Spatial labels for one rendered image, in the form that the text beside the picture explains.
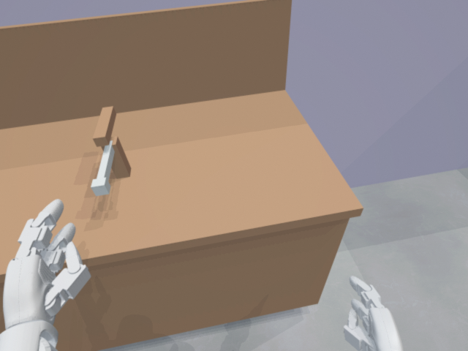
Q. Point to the left robot forearm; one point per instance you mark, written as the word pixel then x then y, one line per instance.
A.
pixel 34 335

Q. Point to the robot left hand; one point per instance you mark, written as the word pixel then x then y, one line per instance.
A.
pixel 32 272

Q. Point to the counter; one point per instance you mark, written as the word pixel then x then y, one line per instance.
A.
pixel 223 203

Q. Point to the tap lever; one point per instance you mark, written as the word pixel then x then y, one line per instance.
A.
pixel 101 186

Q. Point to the robot right hand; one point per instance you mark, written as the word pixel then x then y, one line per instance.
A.
pixel 381 332

